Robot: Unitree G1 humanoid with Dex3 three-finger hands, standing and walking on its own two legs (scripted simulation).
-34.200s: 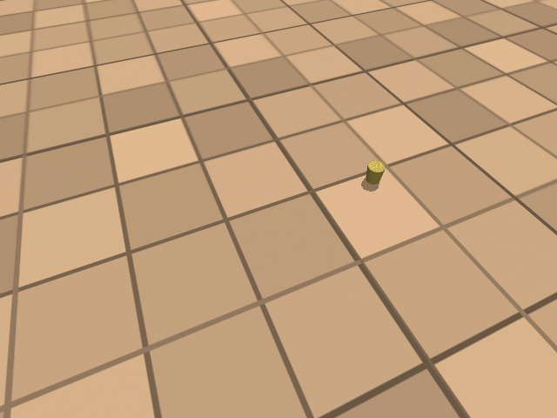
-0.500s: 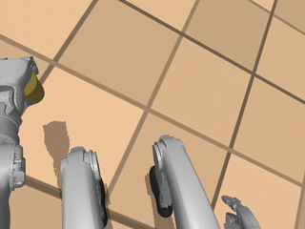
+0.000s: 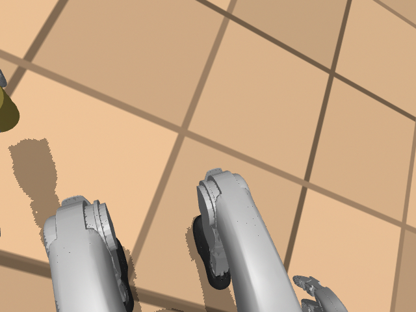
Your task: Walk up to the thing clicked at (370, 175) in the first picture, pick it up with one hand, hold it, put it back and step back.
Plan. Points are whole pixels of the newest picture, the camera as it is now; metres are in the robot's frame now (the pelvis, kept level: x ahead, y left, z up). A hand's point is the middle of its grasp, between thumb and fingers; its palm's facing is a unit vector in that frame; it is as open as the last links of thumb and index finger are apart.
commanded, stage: crouch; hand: left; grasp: from above
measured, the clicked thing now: out of the picture +0.50 +0.32 -0.20
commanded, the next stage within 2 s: lower in 0.18 s
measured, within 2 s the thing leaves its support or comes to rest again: rests again in 1.42 s
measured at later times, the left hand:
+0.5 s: hand out of the picture +0.50 +0.32 -0.20, palm faces -0.47 -0.07 -0.88, open 10.4 cm
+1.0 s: hand (5, 118) +0.50 +0.32 -0.25, palm faces -0.46 -0.09 -0.89, open 10.4 cm
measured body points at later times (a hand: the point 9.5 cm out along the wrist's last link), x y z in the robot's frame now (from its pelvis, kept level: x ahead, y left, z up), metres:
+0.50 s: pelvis +0.00 +0.00 -0.03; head +0.27 +0.08 +0.32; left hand +0.52 +0.32 -0.15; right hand +0.04 -0.27 -0.13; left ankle +0.08 +0.13 -0.33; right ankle +0.09 -0.13 -0.33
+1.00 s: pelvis +0.00 +0.00 -0.05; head +0.28 +0.09 +0.29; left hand +0.52 +0.32 -0.20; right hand +0.04 -0.26 -0.13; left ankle +0.08 +0.13 -0.33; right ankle +0.09 -0.13 -0.33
